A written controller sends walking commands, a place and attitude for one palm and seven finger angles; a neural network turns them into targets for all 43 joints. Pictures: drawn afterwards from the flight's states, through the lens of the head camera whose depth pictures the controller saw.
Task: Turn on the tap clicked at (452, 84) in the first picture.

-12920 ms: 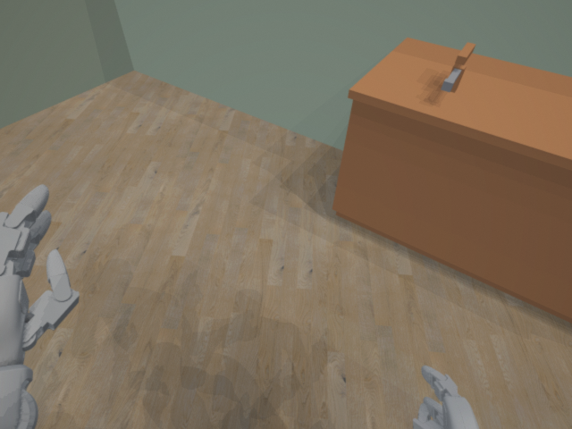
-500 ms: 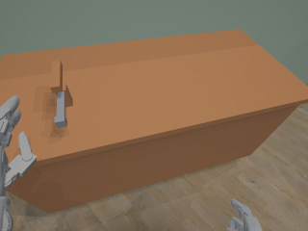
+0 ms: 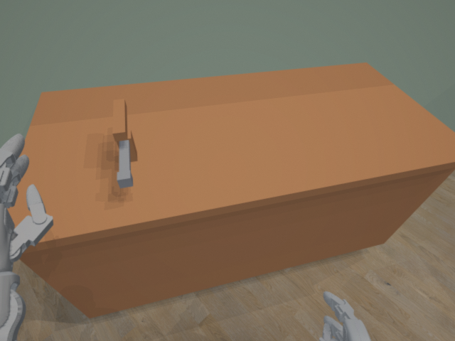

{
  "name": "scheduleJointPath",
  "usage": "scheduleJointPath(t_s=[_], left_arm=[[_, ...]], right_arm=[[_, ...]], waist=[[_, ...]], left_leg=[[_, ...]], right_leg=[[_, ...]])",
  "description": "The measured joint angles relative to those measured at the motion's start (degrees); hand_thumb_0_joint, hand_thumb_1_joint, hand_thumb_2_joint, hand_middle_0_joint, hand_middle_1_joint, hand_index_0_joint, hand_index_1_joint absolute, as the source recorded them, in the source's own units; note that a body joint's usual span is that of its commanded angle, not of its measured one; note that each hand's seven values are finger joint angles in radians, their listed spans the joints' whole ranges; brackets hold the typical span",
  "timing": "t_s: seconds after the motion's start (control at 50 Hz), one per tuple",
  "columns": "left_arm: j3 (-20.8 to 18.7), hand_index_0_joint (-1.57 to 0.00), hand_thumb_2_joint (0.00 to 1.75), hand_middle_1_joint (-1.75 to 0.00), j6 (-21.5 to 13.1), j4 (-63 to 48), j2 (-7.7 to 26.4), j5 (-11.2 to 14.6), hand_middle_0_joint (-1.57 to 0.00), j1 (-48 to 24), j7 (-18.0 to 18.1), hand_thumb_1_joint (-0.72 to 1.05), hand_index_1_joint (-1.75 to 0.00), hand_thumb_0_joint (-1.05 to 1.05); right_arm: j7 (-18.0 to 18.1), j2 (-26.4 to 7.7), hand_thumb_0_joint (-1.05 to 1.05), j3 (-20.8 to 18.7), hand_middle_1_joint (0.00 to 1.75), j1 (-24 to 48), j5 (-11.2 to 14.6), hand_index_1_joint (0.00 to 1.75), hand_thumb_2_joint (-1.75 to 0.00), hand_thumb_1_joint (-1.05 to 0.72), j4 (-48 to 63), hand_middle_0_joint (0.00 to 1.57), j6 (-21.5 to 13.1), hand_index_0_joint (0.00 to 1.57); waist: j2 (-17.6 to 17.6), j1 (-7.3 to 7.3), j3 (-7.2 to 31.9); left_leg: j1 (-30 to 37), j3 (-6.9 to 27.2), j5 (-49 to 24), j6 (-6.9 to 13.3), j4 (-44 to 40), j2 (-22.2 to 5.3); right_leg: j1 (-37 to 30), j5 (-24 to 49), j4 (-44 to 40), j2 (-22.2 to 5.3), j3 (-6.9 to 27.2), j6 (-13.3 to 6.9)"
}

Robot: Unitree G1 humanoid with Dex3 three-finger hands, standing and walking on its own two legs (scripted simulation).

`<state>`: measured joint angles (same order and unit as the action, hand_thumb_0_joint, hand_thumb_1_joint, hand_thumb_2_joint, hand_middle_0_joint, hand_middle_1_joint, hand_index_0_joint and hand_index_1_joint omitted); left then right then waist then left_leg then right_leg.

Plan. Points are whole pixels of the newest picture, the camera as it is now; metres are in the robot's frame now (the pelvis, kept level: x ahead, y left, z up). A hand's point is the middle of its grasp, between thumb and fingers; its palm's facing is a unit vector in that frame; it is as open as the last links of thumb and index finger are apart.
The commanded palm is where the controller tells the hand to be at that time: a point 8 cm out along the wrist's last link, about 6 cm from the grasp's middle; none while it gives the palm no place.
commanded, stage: come to a stop and stand still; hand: left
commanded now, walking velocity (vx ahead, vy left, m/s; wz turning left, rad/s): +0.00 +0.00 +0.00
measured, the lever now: (125, 179) +0.41 +0.29 +0.00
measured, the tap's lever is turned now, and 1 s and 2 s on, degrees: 0 0 0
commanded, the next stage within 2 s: look again from close up in 1.20 s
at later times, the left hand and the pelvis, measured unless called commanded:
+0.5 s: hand (82, 224) +0.22 +0.24 +0.15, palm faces +0.39 -0.82 -0.41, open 7.4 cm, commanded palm +0.16 +0.25 +0.18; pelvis +0.00 -0.03 +0.01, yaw +0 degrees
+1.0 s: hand (65, 205) +0.23 +0.26 +0.16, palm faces +0.40 -0.84 -0.37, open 7.4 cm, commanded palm +0.17 +0.29 +0.18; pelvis +0.02 +0.00 +0.01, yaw +1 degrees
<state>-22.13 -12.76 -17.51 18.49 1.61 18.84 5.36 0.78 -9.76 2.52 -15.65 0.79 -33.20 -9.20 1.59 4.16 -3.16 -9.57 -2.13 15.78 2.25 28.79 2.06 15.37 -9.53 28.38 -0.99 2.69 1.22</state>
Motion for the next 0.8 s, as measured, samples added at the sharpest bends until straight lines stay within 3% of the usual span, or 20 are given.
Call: scheduleJointPath(t_s=[0.06,0.1,0.14,0.18,0.22,0.26,0.34,0.4,0.48,0.54,0.68,0.8], left_arm=[[2.2,-0.2,0.9,-0.3,-0.5,-1.5,-2.6,-0.7,-0.21,-2.4,0.9,0.89,-0.3,0.02],[0.7,-0.21,0.9,-0.3,-1.7,-0.5,1.2,-5.1,-0.21,-9.8,-1.0,0.89,-0.3,0.02],[-2.5,-0.21,0.9,-0.3,-3.9,2.9,6.3,-4.3,-0.21,-17.7,-1.4,0.89,-0.3,0.02],[-4.7,-0.21,0.9,-0.3,-3.8,4.3,7.8,-2.0,-0.21,-19.3,-1.0,0.89,-0.3,0.02],[-4.7,-0.2,0.9,-0.3,-2.8,2.7,6.1,-0.4,-0.21,-14.6,-0.9,0.89,-0.3,0.02],[-2.2,-0.2,0.9,-0.3,-1.8,-0.7,3.6,-0.1,-0.2,-6.4,-1.7,0.9,-0.3,0.02],[2.9,-0.2,0.9,-0.3,-0.6,-4.5,2.0,-0.1,-0.21,7.3,-3.9,0.89,-0.3,0.02],[2.7,-0.21,0.9,-0.3,0.8,-3.7,2.6,0.1,-0.22,9.8,-4.1,0.89,-0.3,0.02],[0.8,-0.22,0.9,-0.3,1.6,-2.8,2.0,0.1,-0.22,5.7,-2.1,0.88,-0.3,0.02],[0.7,-0.21,0.9,-0.3,1.2,-4.0,0.6,-0.1,-0.22,2.4,-0.7,0.89,-0.3,0.02],[3.1,-0.2,0.9,-0.3,-0.5,-4.3,0.8,-0.4,-0.21,1.6,-0.4,0.89,-0.3,0.02],[2.8,-0.21,0.9,-0.3,0.7,-2.7,2.4,-0.1,-0.21,3.5,-1.4,0.89,-0.3,0.02]], right_arm=[[-0.1,-0.6,0.02,-0.1,0.3,0.1,-0.3,0.3,-0.89,-0.9,-0.7,0.21,-0.9,0.2],[-0.2,-0.5,0.02,-0.4,0.3,0.4,-1.2,0.3,-0.89,-0.9,-1.0,0.21,-2.5,0.2],[-1.0,0.1,0.02,-0.1,0.3,2.6,-1.6,0.3,-0.89,-0.9,-2.1,0.21,-2.8,0.2],[-1.9,0.0,0.02,-0.5,0.3,3.9,-0.9,0.3,-0.89,-0.9,-1.0,0.21,-2.2,0.2],[-2.8,-0.8,0.02,-1.4,0.3,4.3,-0.4,0.3,-0.89,-0.9,0.7,0.21,-1.7,0.2],[-3.1,-1.6,0.02,-2.0,0.3,4.2,-0.1,0.3,-0.89,-0.9,1.8,0.21,-0.9,0.2],[-1.3,-1.6,0.02,-2.4,0.3,3.1,0.0,0.3,-0.89,-0.9,1.2,0.21,1.2,0.2],[0.5,-1.7,0.02,-2.3,0.3,1.3,-0.3,0.3,-0.89,-0.9,0.4,0.21,2.1,0.2],[1.8,-3.4,0.02,-2.4,0.3,-0.1,-0.9,0.3,-0.89,-0.9,-0.7,0.2,1.2,0.2],[1.9,-4.5,0.02,-2.7,0.3,0.4,-1.2,0.3,-0.89,-0.91,-1.4,0.2,0.1,0.2],[1.4,-2.9,0.02,-2.1,0.3,3.0,-1.1,0.3,-0.89,-0.91,-0.5,0.2,-0.3,0.2],[1.0,-0.6,0.02,-0.7,0.3,3.9,-1.1,0.3,-0.89,-0.9,1.5,0.2,0.8,0.2]], waist=[[-0.3,0.67,-0.2],[0.4,1.27,-1.4],[1.9,1.1,-3.0],[1.0,-0.14,-3.4],[-1.7,-1.9,-3.0],[-4.0,-3.48,-2.1],[-4.0,-5.26,0.0],[-1.7,-4.46,0.6],[-0.6,-2.07,-0.3],[-1.1,-1.14,-0.5],[-1.4,-2.36,1.5],[-0.6,-2.77,1.4]], left_leg=[[0.4,0.5,0.0,-0.2,0.1,-0.3],[-0.9,1.4,0.1,-0.6,1.4,-0.5],[-1.2,1.5,-0.7,-1.3,1.0,-0.2],[-1.6,1.2,-1.1,-1.7,0.7,-0.5],[-1.9,0.7,-1.2,-1.6,0.3,-1.0],[-1.8,0.0,-1.1,-1.5,-0.4,-1.6],[-1.6,-0.5,-1.3,-1.9,-1.9,-2.3],[-1.4,0.1,-1.6,-2.3,-2.7,-2.7],[-1.1,1.0,-1.8,-2.5,-2.8,-3.0],[-0.8,1.3,-1.8,-2.4,-2.9,-3.0],[0.5,0.8,-2.5,-1.6,-5.3,-2.1],[1.1,0.5,-2.7,-1.0,-6.5,-1.3]], right_leg=[[-0.9,0.3,-0.8,0.2,-0.5,0.0],[-0.2,0.2,0.0,0.3,-1.5,-0.4],[1.1,-0.2,1.6,0.0,-1.6,-1.3],[1.7,0.4,1.3,0.4,-1.2,-1.3],[1.7,1.3,-0.1,0.9,-0.8,-1.1],[1.5,2.0,-1.6,1.5,-0.2,-1.1],[1.4,2.4,-3.2,2.3,0.3,-1.4],[1.1,2.5,-3.9,2.7,-0.3,-2.0],[0.1,2.9,-5.0,2.8,-1.2,-2.2],[-0.8,3.3,-6.1,2.7,-1.5,-2.0],[-2.0,4.0,-8.3,1.9,-1.0,-1.1],[-2.1,3.8,-8.6,1.1,-0.6,-0.4]])
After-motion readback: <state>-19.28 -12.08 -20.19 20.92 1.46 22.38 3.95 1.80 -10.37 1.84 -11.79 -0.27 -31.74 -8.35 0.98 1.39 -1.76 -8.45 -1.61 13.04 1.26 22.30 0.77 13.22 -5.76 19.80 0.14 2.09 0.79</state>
